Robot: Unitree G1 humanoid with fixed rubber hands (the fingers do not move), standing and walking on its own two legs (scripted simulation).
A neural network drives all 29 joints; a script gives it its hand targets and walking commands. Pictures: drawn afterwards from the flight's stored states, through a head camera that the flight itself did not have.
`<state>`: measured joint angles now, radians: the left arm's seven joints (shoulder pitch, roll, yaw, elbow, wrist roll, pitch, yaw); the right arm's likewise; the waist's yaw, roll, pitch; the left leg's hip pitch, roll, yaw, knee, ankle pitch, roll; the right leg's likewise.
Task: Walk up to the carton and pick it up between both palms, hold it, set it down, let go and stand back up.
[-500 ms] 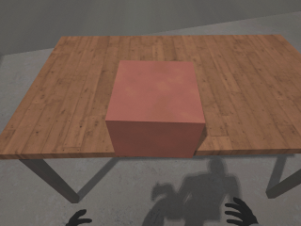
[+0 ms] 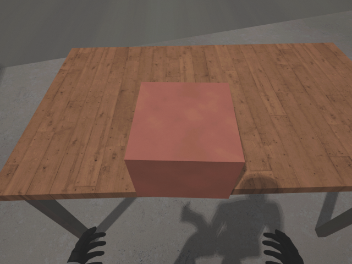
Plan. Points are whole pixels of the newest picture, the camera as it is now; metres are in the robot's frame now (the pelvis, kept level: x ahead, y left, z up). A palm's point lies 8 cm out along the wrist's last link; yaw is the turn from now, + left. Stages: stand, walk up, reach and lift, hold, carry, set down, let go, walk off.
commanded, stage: reach and lift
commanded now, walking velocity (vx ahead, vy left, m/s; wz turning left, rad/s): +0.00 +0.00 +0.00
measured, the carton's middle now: (183, 138) +0.43 +0.02 +0.01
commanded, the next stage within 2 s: none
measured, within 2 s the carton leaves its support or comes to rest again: neither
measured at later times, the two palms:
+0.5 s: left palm (69, 251) +0.16 +0.25 -0.01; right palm (294, 258) +0.15 -0.20 -0.02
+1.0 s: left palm (74, 214) +0.22 +0.24 +0.03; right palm (290, 213) +0.23 -0.20 +0.03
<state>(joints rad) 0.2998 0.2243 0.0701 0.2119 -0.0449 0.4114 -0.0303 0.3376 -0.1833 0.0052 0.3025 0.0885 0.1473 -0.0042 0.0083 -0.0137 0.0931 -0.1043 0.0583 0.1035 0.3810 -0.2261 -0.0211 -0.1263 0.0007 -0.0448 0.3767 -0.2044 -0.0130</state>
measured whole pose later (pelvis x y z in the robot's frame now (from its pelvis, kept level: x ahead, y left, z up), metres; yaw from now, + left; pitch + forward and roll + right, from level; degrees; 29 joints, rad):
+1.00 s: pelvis +0.00 +0.01 +0.00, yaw +0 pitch -2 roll +0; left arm 0.19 0.24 0.02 0.09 -0.21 0.10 0.04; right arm 0.21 -0.20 -0.04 0.10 0.23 0.03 -0.02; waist 0.04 0.01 0.02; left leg -0.10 0.03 0.09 0.33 -0.20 -0.01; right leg -0.12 -0.01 -0.03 0.34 -0.19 0.00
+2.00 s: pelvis -0.01 +0.01 +0.00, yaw -1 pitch +4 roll +0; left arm -0.54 0.30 0.14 0.35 -0.22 0.46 0.05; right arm -0.57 -0.37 -0.01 0.53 0.37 0.25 -0.03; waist 0.02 -0.01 -0.02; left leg -0.24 0.04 0.07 0.36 -0.18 -0.01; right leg -0.26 0.01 0.00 0.34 -0.15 -0.01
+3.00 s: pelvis +0.00 +0.00 -0.01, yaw +1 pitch +18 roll -1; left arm -0.87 0.29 0.02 1.21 -0.23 -0.12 0.04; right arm -0.90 -0.29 0.07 1.15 0.33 -0.08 -0.04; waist 0.04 0.01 -0.18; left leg -0.59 0.04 0.01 0.48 -0.21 -0.02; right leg -0.57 0.02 -0.03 0.41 -0.16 -0.01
